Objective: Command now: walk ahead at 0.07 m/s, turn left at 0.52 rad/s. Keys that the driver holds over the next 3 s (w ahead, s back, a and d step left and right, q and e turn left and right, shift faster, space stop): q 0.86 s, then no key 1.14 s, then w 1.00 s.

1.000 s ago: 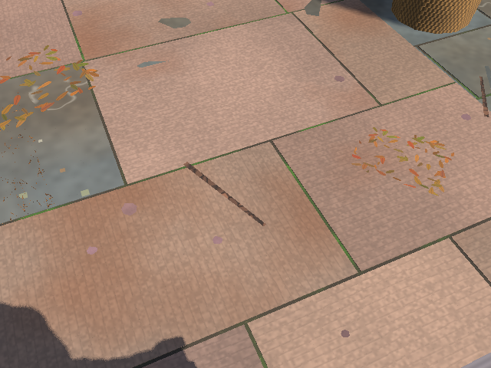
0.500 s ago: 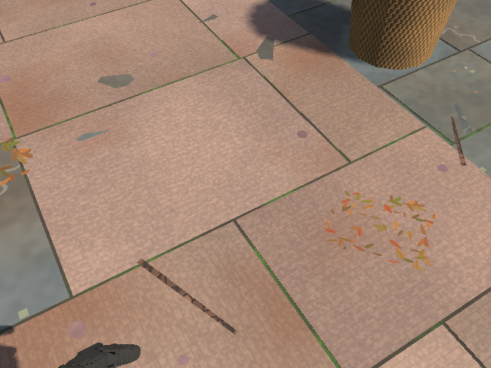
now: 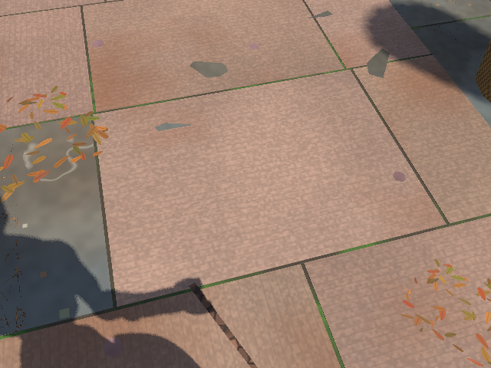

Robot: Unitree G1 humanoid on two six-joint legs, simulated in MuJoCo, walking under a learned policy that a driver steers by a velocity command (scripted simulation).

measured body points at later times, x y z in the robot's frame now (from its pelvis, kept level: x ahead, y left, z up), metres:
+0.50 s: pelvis +0.05 -0.05 +0.02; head +0.08 -0.07 +0.47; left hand +0.09 +0.26 -0.07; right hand +0.29 -0.28 -0.08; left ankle +0.04 +0.08 -0.63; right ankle +0.10 -0.16 -0.72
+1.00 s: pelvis +0.02 -0.01 +0.02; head +0.04 +0.03 +0.47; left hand -0.02 +0.31 -0.09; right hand +0.32 -0.15 -0.05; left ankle -0.02 +0.07 -0.72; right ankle +0.11 -0.14 -0.64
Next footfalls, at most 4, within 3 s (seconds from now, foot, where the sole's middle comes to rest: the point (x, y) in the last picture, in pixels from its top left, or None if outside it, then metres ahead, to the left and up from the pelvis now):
0.36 right None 0.14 -0.15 -0.75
0.78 left None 0.02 0.09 -0.75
1.18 right None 0.15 -0.10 -0.75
2.74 right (194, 344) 0.48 0.15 -0.75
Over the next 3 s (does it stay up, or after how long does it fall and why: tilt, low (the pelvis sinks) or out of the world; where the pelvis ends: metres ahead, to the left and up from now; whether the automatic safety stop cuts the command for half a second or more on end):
stays up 0.39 0.18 0.03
